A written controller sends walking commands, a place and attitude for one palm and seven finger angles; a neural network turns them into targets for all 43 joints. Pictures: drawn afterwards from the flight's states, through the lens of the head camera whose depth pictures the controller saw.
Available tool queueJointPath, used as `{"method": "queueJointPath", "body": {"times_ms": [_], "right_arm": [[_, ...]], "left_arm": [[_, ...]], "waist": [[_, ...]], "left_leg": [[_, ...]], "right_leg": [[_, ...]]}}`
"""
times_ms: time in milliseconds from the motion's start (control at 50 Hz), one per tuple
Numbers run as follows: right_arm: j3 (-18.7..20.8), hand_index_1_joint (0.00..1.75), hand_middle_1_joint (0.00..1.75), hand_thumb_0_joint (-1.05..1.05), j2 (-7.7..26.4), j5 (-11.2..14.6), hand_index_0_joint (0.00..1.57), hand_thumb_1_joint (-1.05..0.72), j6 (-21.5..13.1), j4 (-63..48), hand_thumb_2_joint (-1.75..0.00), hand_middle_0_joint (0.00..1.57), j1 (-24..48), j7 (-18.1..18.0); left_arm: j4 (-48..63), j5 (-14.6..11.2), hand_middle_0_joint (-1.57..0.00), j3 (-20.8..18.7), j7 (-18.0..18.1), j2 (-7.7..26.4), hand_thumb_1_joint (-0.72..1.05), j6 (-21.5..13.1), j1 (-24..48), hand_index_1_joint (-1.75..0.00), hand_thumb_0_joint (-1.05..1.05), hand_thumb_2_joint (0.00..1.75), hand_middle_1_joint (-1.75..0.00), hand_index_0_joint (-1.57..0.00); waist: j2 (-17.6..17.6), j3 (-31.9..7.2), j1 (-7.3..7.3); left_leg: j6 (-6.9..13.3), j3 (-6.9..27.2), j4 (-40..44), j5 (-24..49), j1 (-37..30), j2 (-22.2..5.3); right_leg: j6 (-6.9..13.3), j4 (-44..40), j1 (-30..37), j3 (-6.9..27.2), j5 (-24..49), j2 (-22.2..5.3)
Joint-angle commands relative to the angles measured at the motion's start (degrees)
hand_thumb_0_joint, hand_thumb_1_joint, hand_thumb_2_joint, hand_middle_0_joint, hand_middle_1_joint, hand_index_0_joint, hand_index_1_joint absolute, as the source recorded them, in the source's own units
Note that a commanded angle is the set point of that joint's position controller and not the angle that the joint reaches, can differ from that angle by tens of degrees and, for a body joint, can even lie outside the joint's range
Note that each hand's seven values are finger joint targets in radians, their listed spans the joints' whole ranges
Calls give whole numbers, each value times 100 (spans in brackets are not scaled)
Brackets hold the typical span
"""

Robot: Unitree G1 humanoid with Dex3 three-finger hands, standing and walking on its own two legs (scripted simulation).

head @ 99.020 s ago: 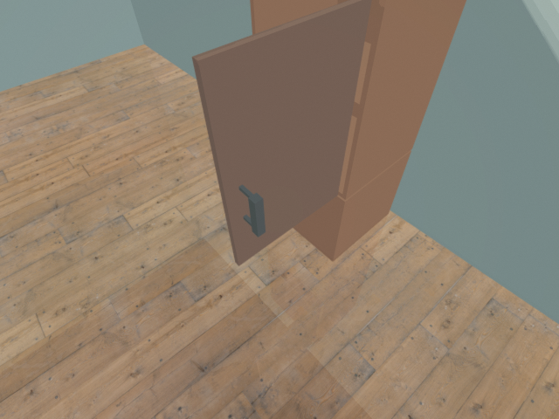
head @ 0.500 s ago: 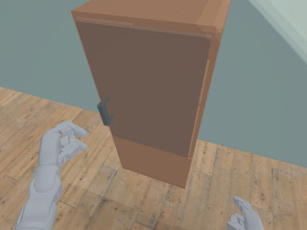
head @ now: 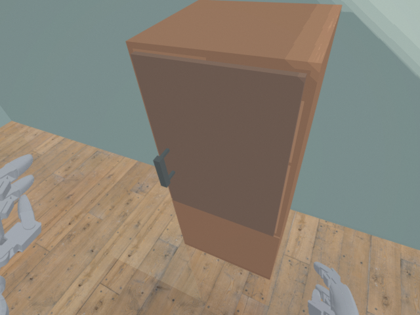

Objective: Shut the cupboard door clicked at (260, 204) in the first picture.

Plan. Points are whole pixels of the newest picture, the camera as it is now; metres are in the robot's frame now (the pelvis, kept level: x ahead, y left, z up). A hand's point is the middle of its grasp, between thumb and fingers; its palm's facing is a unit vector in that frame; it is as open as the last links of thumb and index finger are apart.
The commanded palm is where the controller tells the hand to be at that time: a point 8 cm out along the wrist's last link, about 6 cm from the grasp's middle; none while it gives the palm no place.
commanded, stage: draw the hand back to the body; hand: left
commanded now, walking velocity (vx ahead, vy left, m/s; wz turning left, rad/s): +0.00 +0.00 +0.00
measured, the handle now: (165, 167) +0.57 +0.24 -0.11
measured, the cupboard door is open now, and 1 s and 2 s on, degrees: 0 0 0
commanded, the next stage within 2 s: step back with the hand held close in 0.30 s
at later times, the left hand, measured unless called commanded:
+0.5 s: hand (55, 223) +0.19 +0.26 +0.16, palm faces +0.45 -0.77 -0.45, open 7.5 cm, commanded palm +0.14 +0.29 +0.18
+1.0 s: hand (5, 266) +0.13 +0.30 +0.15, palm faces +0.40 -0.78 -0.47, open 7.5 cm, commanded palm +0.07 +0.33 +0.18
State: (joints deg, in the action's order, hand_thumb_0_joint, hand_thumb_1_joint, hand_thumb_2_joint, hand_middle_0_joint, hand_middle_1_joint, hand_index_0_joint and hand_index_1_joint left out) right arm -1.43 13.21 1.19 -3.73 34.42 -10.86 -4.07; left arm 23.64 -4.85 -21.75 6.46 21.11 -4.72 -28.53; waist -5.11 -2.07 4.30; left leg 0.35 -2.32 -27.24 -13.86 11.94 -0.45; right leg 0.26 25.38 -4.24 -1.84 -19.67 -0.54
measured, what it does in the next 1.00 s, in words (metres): shifts its weight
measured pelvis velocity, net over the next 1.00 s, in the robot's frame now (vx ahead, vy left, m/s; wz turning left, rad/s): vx -0.07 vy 0.03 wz -0.02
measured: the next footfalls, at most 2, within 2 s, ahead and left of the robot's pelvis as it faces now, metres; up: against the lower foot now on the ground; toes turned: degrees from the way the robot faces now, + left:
right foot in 1.62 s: -0.24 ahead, -0.08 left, +0.00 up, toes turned +6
left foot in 1.82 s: -0.19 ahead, +0.18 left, +0.00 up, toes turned +6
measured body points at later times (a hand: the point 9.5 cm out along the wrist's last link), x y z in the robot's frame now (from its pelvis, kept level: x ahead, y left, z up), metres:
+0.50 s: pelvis +0.00 -0.01 +0.00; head -0.02 -0.05 +0.45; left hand +0.16 +0.30 +0.19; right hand +0.19 -0.24 -0.09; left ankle +0.01 +0.12 -0.74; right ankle -0.06 -0.11 -0.74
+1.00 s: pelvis -0.07 +0.03 +0.00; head -0.07 +0.03 +0.45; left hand +0.10 +0.34 +0.18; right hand +0.09 -0.22 -0.09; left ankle +0.01 +0.12 -0.74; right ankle -0.06 -0.11 -0.74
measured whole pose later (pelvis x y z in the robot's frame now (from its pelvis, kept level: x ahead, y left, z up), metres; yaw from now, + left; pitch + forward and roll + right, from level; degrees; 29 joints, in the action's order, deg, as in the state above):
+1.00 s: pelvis -0.07 +0.03 +0.00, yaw -1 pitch +0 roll -2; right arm -0.5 13.5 1.2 1.4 32.1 -11.8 -5.7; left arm 23.1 -3.8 -23.3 7.9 23.5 -9.2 -31.5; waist -3.0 -0.9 -0.4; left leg 3.1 -3.4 -29.5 -8.6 21.4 -0.8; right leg -1.9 28.0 -14.2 -0.7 -14.1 -0.4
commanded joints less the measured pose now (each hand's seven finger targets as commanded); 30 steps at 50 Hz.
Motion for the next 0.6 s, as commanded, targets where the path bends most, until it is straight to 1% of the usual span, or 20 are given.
{"method": "queueJointPath", "body": {"times_ms": [0,20,60,80,140,160,240,260,280,320,340,360,400,420,440,460,480,540,560,580], "right_arm": [[237,30,30,0,572,46,20,-90,-243,-896,-90,20,653,-33],[247,30,30,0,579,32,20,-90,-236,-890,-90,20,644,-50],[270,30,30,0,606,4,20,-90,-261,-881,-90,20,688,-94],[261,30,30,0,583,0,20,-90,-279,-911,-90,20,698,-93],[219,30,30,0,512,-29,20,-90,-404,-919,-90,20,762,-116],[222,30,30,0,528,-40,20,-90,-440,-899,-90,20,799,-132],[187,30,30,0,444,-20,20,-90,-479,-836,-90,20,770,-111],[206,30,30,0,462,-20,20,-90,-488,-810,-90,20,764,-110],[195,30,30,0,449,-10,20,-90,-458,-808,-90,20,736,-104],[212,30,30,0,447,3,20,-90,-393,-816,-90,20,719,-89],[230,30,30,0,465,9,20,-90,-361,-834,-90,20,717,-83],[253,30,30,0,480,15,20,-90,-358,-823,-90,20,741,-86],[253,30,30,0,481,28,20,-90,-281,-860,-90,20,714,-65],[323,30,30,0,673,24,20,-90,-160,-915,-90,20,627,-64],[315,30,30,0,613,-6,20,-90,-97,-797,-90,20,675,-77],[337,30,30,0,617,-14,20,-90,-55,-822,-90,20,764,-94],[326,30,30,0,577,-1,20,-90,-5,-843,-90,20,741,-88],[362,30,30,0,637,3,20,-90,96,-982,-90,20,694,-115],[376,30,30,0,677,-4,20,-90,120,-1020,-90,20,700,-146],[362,30,30,0,651,4,20,-90,167,-1062,-90,20,674,-153]], "left_arm": [[373,-12,-20,-275,3,694,90,-116,657,-30,0,90,-30,-20],[372,3,-20,-314,18,755,90,-133,747,-30,0,90,-30,-20],[539,31,-20,-386,32,923,90,-161,885,-30,0,90,-30,-20],[796,41,-20,-402,52,968,90,-197,967,-30,0,90,-30,-20],[1217,76,-20,-508,130,1138,90,-272,871,-30,0,90,-30,-20],[1298,66,-20,-619,137,1285,90,-259,807,-30,0,90,-30,-20],[1265,72,-20,-613,161,1174,90,-275,609,-30,0,90,-30,-20],[1120,58,-20,-718,152,1221,90,-260,506,-30,0,90,-30,-20],[1022,49,-20,-639,132,1109,90,-259,497,-30,0,90,-30,-20],[725,17,-20,-627,93,998,90,-237,410,-30,0,90,-30,-20],[637,-2,-20,-621,70,974,90,-229,401,-30,0,90,-30,-20],[488,-15,-20,-611,32,929,90,-213,278,-30,0,90,-30,-20],[514,-29,-20,-505,-4,853,90,-208,394,-30,0,90,-30,-20],[802,33,-20,-981,13,1506,90,-464,980,-30,0,90,-30,-20],[401,36,-20,-797,-5,1294,90,-514,667,-30,0,90,-30,-20],[531,64,-20,-822,-1,1381,90,-544,714,-30,0,90,-30,-20],[593,88,-20,-659,-3,1238,90,-583,638,-30,0,90,-30,-20],[1024,71,-20,-714,46,1257,90,-640,316,-30,0,90,-30,-20],[1208,60,-20,-838,73,1400,90,-643,249,-30,0,90,-30,-20],[1313,52,-20,-856,95,1396,90,-633,141,-30,0,90,-30,-20]], "waist": [[589,168,-222],[713,93,-213],[630,-189,-156],[365,-535,-125],[162,-844,-39],[208,-836,-11],[-47,-490,-45],[139,-343,-36],[112,-287,-63],[285,-62,-76],[433,-87,-71],[591,65,-67],[514,-42,-94],[495,41,-319],[801,-42,-367],[905,-95,-338],[890,-230,-368],[269,-730,-362],[88,-844,-341],[17,-960,-356]], "left_leg": [[165,18,306,1039,-637,-75],[175,41,313,1013,-643,-70],[218,30,272,1135,-766,-40],[217,25,288,1216,-854,-17],[225,14,190,1504,-959,27],[233,1,144,1582,-936,28],[175,-54,122,1662,-824,27],[173,-46,120,1686,-753,7],[166,-61,156,1670,-726,3],[163,-70,196,1568,-663,-27],[165,-67,228,1513,-658,-38],[179,-79,207,1570,-634,-53],[179,-89,258,1466,-685,-56],[250,-57,-247,1180,-403,-198],[237,-30,-448,1060,-331,-136],[229,-80,-525,1009,-319,-89],[222,-58,-535,1022,-170,-81],[227,9,-183,1942,-443,-211],[235,22,-150,2313,-622,-261],[237,57,-146,2603,-652,-298]], "right_leg": [[-82,-506,-957,-46,1626,21],[-85,-492,-935,-60,1577,19],[-86,-502,-792,0,1745,14],[-64,-394,-582,8,1828,-37],[-42,-298,-411,-15,2151,-28],[-53,-352,-385,24,2333,-28],[-43,-351,-492,-1,2452,-35],[-52,-425,-546,3,2527,-14],[-58,-365,-509,1,2523,-37],[-80,-395,-639,-17,2415,-13],[-96,-394,-634,-14,2360,-7],[-106,-468,-691,-5,2483,15],[-118,-421,-648,3,2320,-18],[-149,-728,-1062,394,2643,-425],[-131,-748,-1051,461,3004,-596],[-176,-720,-1010,531,3586,-673],[-172,-539,-815,476,3837,-741],[-141,-128,-597,279,3643,-552],[-186,-90,-653,234,3551,-459],[-163,12,-592,177,3461,-399]]}}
